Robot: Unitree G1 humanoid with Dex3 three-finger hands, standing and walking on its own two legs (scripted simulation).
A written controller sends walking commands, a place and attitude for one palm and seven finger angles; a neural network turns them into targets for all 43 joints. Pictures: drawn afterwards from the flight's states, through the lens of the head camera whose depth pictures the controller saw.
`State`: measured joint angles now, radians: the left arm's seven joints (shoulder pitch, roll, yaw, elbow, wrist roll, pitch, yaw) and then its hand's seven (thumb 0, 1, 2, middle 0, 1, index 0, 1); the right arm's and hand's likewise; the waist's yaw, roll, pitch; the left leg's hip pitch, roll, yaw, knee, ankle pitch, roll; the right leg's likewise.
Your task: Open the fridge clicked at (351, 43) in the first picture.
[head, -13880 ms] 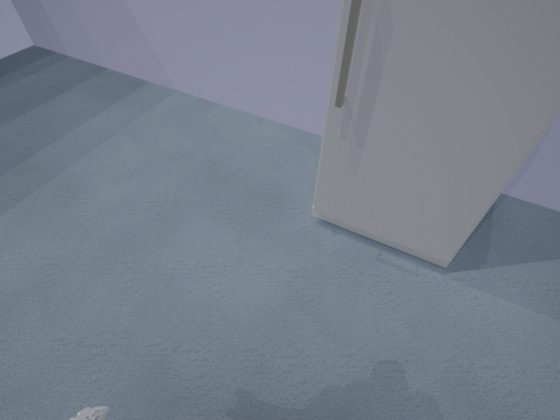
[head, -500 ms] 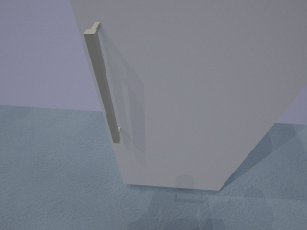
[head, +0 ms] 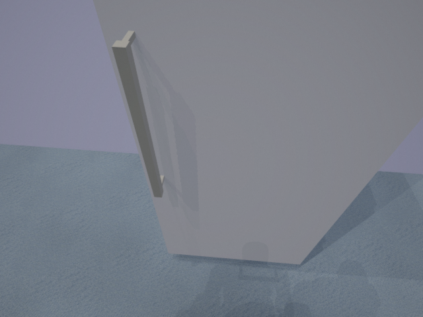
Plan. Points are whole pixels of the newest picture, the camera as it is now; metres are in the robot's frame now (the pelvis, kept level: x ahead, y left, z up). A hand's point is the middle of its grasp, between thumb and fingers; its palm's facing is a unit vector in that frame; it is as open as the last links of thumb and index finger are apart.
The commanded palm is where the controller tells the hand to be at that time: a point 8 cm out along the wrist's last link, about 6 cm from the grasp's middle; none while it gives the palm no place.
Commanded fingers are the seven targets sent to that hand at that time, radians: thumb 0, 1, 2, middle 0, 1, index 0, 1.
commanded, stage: raise the hand to about handle height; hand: left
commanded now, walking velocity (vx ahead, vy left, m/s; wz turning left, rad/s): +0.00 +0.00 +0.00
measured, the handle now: (147, 133) +0.44 +0.17 +0.10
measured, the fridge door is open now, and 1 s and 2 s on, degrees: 0 0 0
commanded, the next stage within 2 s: none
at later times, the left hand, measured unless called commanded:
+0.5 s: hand out of the picture +0.12 +0.20 -0.04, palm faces +0.08 -1.00 -0.03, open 9.0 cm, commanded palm +0.12 +0.25 -0.02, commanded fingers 0.00 0.29 0.64 -0.24 -0.69 -0.24 -0.69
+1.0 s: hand (77, 274) +0.18 +0.24 +0.03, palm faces +0.01 -1.00 -0.06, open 12.1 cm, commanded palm +0.15 +0.29 +0.04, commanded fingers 0.00 -0.29 0.39 -0.28 -1.07 -0.28 -1.07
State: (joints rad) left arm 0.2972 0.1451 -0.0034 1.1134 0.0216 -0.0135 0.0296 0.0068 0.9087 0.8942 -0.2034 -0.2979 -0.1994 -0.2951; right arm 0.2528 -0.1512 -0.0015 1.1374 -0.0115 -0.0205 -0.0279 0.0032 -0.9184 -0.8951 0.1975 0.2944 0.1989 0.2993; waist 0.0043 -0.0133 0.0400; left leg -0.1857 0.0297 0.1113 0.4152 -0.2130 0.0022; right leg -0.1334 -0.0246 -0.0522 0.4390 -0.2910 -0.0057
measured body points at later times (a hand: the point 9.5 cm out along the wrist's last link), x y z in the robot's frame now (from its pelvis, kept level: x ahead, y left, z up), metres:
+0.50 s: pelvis -0.05 -0.02 -0.08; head -0.03 +0.00 +0.37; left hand +0.11 +0.25 -0.03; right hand +0.19 -0.24 -0.10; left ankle +0.01 +0.12 -0.74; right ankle -0.03 -0.11 -0.74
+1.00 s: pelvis -0.04 +0.01 -0.04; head -0.01 +0.01 +0.40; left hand +0.17 +0.29 +0.03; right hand +0.12 -0.24 -0.12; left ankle +0.01 +0.12 -0.74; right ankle -0.03 -0.11 -0.74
